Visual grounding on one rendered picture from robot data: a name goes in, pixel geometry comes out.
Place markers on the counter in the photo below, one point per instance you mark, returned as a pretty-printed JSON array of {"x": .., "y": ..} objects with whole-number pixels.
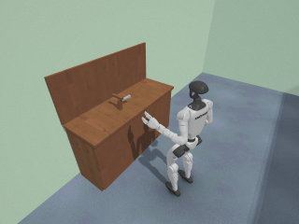
[{"x": 106, "y": 133}]

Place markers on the robot right upper arm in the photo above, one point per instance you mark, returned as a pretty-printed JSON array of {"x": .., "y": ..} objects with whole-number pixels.
[{"x": 209, "y": 116}]

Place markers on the left robot thigh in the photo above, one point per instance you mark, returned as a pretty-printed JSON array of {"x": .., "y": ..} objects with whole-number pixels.
[{"x": 173, "y": 154}]

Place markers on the tap lever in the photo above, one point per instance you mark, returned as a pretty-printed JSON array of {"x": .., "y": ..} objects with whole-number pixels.
[{"x": 126, "y": 97}]

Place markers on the right robot foot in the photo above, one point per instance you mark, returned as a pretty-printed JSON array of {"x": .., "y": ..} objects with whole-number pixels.
[{"x": 183, "y": 175}]

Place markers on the robot left hand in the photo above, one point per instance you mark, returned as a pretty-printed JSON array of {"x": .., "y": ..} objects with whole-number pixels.
[{"x": 152, "y": 123}]

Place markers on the robot left upper arm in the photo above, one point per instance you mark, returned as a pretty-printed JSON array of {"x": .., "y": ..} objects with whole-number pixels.
[{"x": 183, "y": 116}]

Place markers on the left robot forearm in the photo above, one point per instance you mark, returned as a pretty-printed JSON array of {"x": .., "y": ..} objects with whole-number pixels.
[{"x": 170, "y": 135}]

